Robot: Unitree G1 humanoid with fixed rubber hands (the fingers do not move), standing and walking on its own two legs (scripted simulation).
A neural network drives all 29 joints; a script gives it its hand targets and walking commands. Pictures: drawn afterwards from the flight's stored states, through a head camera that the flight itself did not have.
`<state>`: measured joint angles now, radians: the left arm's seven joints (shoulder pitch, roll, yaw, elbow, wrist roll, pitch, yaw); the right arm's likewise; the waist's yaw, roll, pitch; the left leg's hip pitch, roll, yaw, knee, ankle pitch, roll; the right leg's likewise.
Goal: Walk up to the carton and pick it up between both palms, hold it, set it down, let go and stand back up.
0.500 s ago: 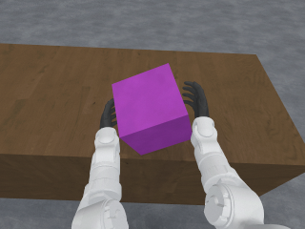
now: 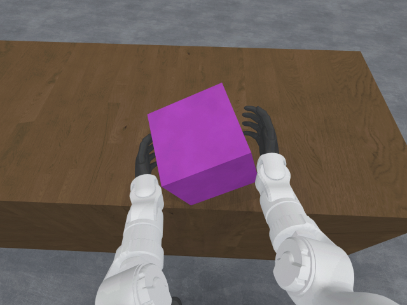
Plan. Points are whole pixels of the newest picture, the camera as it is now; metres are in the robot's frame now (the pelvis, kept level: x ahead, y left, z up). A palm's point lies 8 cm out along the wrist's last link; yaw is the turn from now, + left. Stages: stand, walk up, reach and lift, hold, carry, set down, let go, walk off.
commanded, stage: set down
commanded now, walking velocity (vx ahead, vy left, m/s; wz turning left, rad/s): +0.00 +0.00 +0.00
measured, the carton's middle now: (205, 148) +0.42 +0.06 +0.01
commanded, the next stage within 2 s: none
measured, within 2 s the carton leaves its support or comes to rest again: rests again in 1.20 s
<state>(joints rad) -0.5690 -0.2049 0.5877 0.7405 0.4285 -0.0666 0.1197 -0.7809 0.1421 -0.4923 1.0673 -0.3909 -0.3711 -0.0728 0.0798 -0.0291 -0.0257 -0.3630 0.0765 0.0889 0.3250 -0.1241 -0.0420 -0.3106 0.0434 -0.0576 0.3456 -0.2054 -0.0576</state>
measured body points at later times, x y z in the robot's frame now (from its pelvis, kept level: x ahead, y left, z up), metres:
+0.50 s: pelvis +0.00 +0.00 -0.01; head +0.10 +0.00 +0.43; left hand +0.37 +0.17 -0.02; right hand +0.44 -0.08 +0.03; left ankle +0.01 +0.15 -0.75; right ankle -0.03 -0.08 -0.75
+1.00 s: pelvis +0.00 +0.00 -0.01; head +0.11 +0.01 +0.43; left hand +0.38 +0.16 -0.02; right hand +0.43 -0.09 +0.00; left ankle +0.01 +0.15 -0.75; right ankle -0.03 -0.08 -0.75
